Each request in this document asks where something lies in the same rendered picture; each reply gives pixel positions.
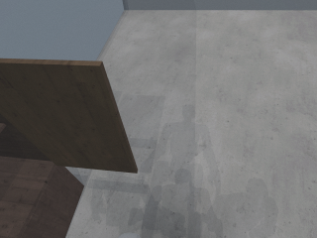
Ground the cupboard door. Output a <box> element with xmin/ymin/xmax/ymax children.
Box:
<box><xmin>0</xmin><ymin>58</ymin><xmax>138</xmax><ymax>174</ymax></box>

